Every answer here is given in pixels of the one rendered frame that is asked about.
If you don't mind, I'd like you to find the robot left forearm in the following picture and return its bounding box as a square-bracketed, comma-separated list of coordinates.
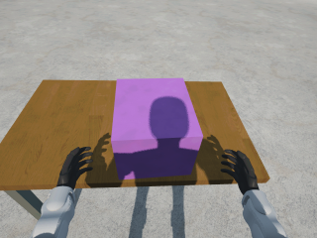
[30, 185, 75, 238]

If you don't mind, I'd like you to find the robot right hand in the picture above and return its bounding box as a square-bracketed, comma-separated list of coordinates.
[220, 149, 259, 195]

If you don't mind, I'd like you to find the robot left hand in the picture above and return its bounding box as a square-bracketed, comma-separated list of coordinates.
[56, 147, 93, 190]

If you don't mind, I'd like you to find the carton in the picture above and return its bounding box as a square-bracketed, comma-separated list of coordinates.
[111, 77, 203, 180]

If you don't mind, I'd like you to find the table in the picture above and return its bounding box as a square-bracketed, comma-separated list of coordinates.
[0, 79, 270, 220]

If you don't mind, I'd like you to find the robot right forearm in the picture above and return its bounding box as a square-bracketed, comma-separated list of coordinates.
[241, 189, 288, 238]

